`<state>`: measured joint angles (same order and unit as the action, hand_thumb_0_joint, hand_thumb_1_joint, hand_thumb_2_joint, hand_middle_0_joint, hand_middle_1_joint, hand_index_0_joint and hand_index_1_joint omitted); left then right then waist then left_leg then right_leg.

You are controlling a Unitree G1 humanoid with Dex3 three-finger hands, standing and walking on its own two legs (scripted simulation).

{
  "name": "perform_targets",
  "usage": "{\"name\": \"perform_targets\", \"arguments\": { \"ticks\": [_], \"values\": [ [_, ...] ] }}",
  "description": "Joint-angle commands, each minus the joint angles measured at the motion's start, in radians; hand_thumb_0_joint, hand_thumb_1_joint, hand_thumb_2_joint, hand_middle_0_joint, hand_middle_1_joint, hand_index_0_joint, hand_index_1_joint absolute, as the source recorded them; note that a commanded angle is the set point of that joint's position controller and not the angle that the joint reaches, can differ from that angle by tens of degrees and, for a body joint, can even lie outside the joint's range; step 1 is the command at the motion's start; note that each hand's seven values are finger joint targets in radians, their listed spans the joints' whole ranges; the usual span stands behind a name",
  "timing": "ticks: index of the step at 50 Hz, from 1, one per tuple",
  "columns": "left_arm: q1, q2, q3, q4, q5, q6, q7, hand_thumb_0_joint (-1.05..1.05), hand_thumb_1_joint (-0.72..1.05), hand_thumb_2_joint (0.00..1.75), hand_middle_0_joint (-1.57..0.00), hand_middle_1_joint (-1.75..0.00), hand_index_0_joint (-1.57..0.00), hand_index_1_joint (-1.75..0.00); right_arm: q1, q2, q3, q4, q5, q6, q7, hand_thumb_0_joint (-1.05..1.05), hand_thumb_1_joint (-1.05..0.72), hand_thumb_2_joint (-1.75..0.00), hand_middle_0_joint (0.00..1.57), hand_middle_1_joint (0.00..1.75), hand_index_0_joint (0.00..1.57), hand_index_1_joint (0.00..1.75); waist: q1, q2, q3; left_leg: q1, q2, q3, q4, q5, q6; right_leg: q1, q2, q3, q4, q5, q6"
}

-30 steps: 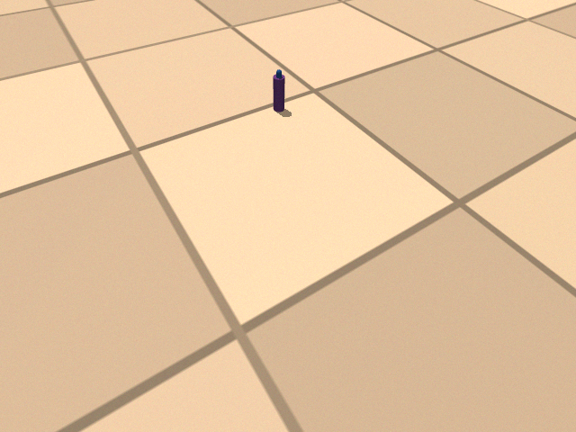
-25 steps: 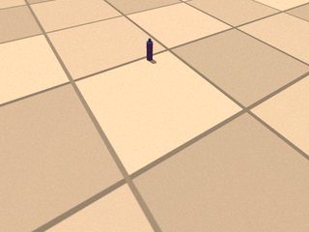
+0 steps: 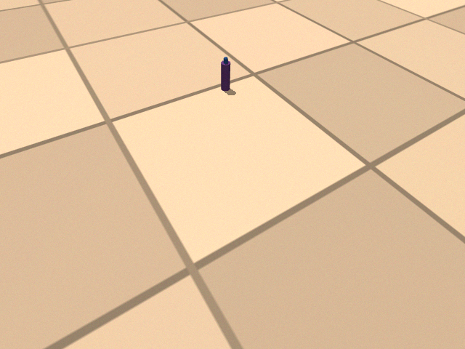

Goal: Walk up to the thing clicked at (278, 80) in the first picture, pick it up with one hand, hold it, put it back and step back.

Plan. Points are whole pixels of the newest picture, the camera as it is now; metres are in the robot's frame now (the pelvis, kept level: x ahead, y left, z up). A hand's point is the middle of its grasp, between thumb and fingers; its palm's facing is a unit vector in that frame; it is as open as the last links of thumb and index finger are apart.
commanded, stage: stand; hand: left
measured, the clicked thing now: (225, 73) +2.04 +0.03 -0.66
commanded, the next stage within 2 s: walk up in 0.52 s
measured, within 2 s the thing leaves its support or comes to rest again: neither
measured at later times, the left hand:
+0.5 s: hand out of the picture +0.07 +0.25 -0.16, palm faces -0.03 -0.94 -0.35, open 7.4 cm
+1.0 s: hand (145, 315) +0.22 +0.17 -0.13, palm faces -0.04 -0.91 -0.42, open 7.4 cm
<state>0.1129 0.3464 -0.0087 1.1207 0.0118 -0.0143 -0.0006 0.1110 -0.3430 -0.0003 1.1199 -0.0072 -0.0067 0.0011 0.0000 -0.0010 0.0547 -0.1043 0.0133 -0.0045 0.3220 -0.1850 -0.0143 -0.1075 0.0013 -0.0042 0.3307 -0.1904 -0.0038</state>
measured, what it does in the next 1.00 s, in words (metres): walks ahead: right foot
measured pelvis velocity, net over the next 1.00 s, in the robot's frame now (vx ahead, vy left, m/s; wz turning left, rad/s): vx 0.14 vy -0.11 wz -0.08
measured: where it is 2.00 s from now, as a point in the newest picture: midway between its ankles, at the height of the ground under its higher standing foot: (268, 243)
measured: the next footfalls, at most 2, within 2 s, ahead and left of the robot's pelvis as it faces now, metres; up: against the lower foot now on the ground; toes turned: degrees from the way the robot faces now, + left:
right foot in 0.84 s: +0.20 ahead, -0.22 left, +0.00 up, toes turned -9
left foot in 1.34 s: +0.53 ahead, -0.02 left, +0.00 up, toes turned +0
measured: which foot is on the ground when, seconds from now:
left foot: down 0.00-0.86, up 0.88-1.00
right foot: down 0.00-0.56, up 0.58-0.82, down 0.84-1.00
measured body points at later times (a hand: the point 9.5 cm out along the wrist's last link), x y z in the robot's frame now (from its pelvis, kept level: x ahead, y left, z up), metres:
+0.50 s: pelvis +0.00 +0.00 +0.00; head +0.02 +0.00 +0.45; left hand +0.08 +0.30 -0.13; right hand +0.08 -0.30 -0.14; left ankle -0.01 +0.13 -0.75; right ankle -0.01 -0.12 -0.75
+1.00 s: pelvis +0.14 -0.11 -0.02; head +0.12 -0.15 +0.43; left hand +0.22 +0.21 -0.10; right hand +0.19 -0.45 -0.15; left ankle +0.10 +0.03 -0.67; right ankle +0.16 -0.21 -0.75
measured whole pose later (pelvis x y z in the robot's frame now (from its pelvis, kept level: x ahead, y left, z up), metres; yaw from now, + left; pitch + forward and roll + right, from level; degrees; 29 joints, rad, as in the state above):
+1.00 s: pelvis +0.14 -0.11 -0.02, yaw -4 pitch -3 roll +0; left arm 0.26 0.40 0.07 0.97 0.02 -0.08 -0.07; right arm 0.22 -0.46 -0.09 1.03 -0.02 -0.02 0.07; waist 0.03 0.08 0.00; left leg -0.39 0.04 -0.02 1.13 -0.37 0.04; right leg -0.25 -0.01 -0.09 0.57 -0.27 -0.04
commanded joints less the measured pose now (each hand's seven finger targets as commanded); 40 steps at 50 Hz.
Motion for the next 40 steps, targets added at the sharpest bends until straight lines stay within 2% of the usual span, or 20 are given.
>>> {"name": "perform_targets", "arguments": {
  "ticks": [1, 25, 26, 27, 28, 29, 30, 31, 32, 34, 36, 38, 39, 40],
  "values": [
    [-0.035, 0.210, 0.046, -0.053, -0.005, -0.017, 0.009, 0.00, 0.90, 0.90, -0.20, -0.30, -0.20, -0.30, -0.038, -0.213, -0.035, -0.060, 0.001, -0.026, -0.012, 0.00, -0.90, -0.90, 0.20, 0.30, 0.20, 0.30, 0.006, 0.003, -0.080, 0.012, 0.116, -0.087, -0.043, 0.143, 0.037, 0.021, -0.129, 0.091, -0.047, 0.153, -0.024],
    [-0.035, 0.217, 0.045, -0.058, -0.005, -0.017, 0.011, 0.00, 0.90, 0.90, -0.20, -0.30, -0.20, -0.30, -0.029, -0.213, -0.033, -0.057, 0.000, -0.026, -0.013, 0.00, -0.90, -0.90, 0.20, 0.30, 0.20, 0.30, 0.003, -0.003, -0.078, 0.022, 0.116, -0.089, -0.042, 0.167, 0.033, 0.008, -0.132, 0.092, -0.048, 0.167, -0.023],
    [0.013, 0.336, 0.126, -0.139, 0.019, -0.032, -0.029, 0.00, 0.90, 0.90, -0.20, -0.30, -0.20, -0.30, 0.046, -0.341, -0.117, -0.125, -0.028, -0.056, 0.011, 0.00, -0.90, -0.90, 0.20, 0.30, 0.20, 0.30, -0.011, -0.012, -0.216, 0.077, 0.115, -0.111, 0.044, -0.415, 0.113, -0.051, -0.086, 0.114, 0.057, -0.356, -0.060],
    [-0.051, 0.313, 0.124, -0.151, 0.028, -0.030, -0.047, 0.00, 0.90, 0.90, -0.20, -0.30, -0.20, -0.30, 0.074, -0.355, -0.132, -0.107, -0.038, -0.061, 0.024, 0.00, -0.90, -0.90, 0.20, 0.30, 0.20, 0.30, -0.040, 0.049, -0.129, 0.061, 0.143, -0.167, 0.004, -0.598, 0.139, -0.231, -0.079, 0.105, 0.147, -0.481, -0.061],
    [-0.128, 0.278, 0.121, -0.179, 0.026, -0.024, -0.058, 0.00, 0.90, 0.90, -0.20, -0.30, -0.20, -0.30, 0.101, -0.368, -0.143, -0.105, -0.042, -0.061, 0.028, 0.00, -0.90, -0.90, 0.20, 0.30, 0.20, 0.30, -0.072, 0.120, -0.028, 0.101, 0.209, -0.264, -0.099, -0.704, 0.171, -0.440, -0.033, 0.032, 0.277, -0.429, -0.032],
    [-0.185, 0.256, 0.116, -0.215, 0.033, -0.023, -0.067, 0.00, 0.90, 0.90, -0.20, -0.30, -0.20, -0.30, 0.136, -0.385, -0.157, -0.111, -0.039, -0.068, 0.029, 0.00, -0.90, -0.90, 0.20, 0.30, 0.20, 0.30, -0.106, 0.193, 0.029, 0.140, 0.358, -0.419, -0.211, -0.725, 0.236, -0.607, -0.034, -0.001, 0.478, -0.309, -0.018],
    [-0.201, 0.259, 0.116, -0.238, 0.033, -0.030, -0.066, 0.00, 0.90, 0.90, -0.20, -0.30, -0.20, -0.30, 0.129, -0.401, -0.163, -0.131, -0.037, -0.078, 0.029, 0.00, -0.90, -0.90, 0.20, 0.30, 0.20, 0.30, -0.104, 0.152, 0.081, 0.119, 0.444, -0.497, -0.247, -0.653, 0.280, -0.679, -0.081, 0.092, 0.534, -0.277, -0.017],
    [-0.183, 0.272, 0.116, -0.236, 0.028, -0.039, -0.072, 0.00, 0.90, 0.90, -0.20, -0.30, -0.20, -0.30, 0.099, -0.394, -0.168, -0.148, -0.035, -0.086, 0.026, 0.00, -0.90, -0.90, 0.20, 0.30, 0.20, 0.30, -0.079, 0.100, 0.079, 0.128, 0.459, -0.490, -0.249, -0.564, 0.284, -0.659, -0.120, 0.130, 0.516, -0.267, -0.023],
    [-0.146, 0.282, 0.118, -0.222, 0.022, -0.047, -0.080, 0.00, 0.90, 0.90, -0.20, -0.30, -0.20, -0.30, 0.093, -0.365, -0.162, -0.156, -0.032, -0.091, 0.027, 0.00, -0.90, -0.90, 0.20, 0.30, 0.20, 0.30, -0.056, 0.061, 0.039, 0.165, 0.406, -0.429, -0.233, -0.493, 0.268, -0.631, -0.124, 0.129, 0.517, -0.246, -0.017],
    [-0.079, 0.276, 0.120, -0.213, 0.018, -0.046, -0.099, 0.00, 0.90, 0.90, -0.20, -0.30, -0.20, -0.30, 0.046, -0.350, -0.159, -0.184, -0.041, -0.094, 0.033, 0.00, -0.90, -0.90, 0.20, 0.30, 0.20, 0.30, -0.028, 0.106, -0.019, 0.179, 0.318, -0.262, -0.204, -0.416, 0.232, -0.558, -0.111, 0.061, 0.450, -0.240, 0.000],
    [-0.036, 0.268, 0.124, -0.215, 0.020, -0.036, -0.114, 0.00, 0.90, 0.90, -0.20, -0.30, -0.20, -0.30, 0.003, -0.359, -0.166, -0.210, -0.041, -0.094, 0.043, 0.00, -0.90, -0.90, 0.20, 0.30, 0.20, 0.30, -0.006, 0.168, -0.038, 0.082, 0.266, -0.155, -0.194, -0.419, 0.207, -0.427, -0.102, 0.003, 0.400, -0.190, 0.013],
    [-0.012, 0.268, 0.135, -0.215, 0.019, -0.033, -0.118, 0.00, 0.90, 0.90, -0.20, -0.30, -0.20, -0.30, -0.032, -0.367, -0.166, -0.224, -0.040, -0.091, 0.051, 0.00, -0.90, -0.90, 0.20, 0.30, 0.20, 0.30, 0.019, 0.199, -0.024, -0.068, 0.245, -0.081, -0.173, -0.414, 0.181, -0.259, -0.102, -0.027, 0.334, -0.112, 0.014],
    [0.026, 0.271, 0.141, -0.200, 0.016, -0.035, -0.114, 0.00, 0.90, 0.90, -0.20, -0.30, -0.20, -0.30, -0.055, -0.360, -0.163, -0.231, -0.038, -0.086, 0.052, 0.00, -0.90, -0.90, 0.20, 0.30, 0.20, 0.30, 0.042, 0.180, -0.022, -0.142, 0.230, -0.046, -0.127, -0.408, 0.166, -0.159, -0.089, -0.041, 0.294, -0.069, 0.013],
    [0.094, 0.270, 0.147, -0.175, 0.016, -0.038, -0.109, 0.00, 0.90, 0.90, -0.20, -0.30, -0.20, -0.30, -0.079, -0.350, -0.158, -0.237, -0.037, -0.080, 0.053, 0.00, -0.90, -0.90, 0.20, 0.30, 0.20, 0.30, 0.084, 0.144, -0.029, -0.226, 0.204, 0.006, -0.049, -0.444, 0.152, -0.040, -0.075, -0.075, 0.251, 0.019, 0.011]
  ]
}}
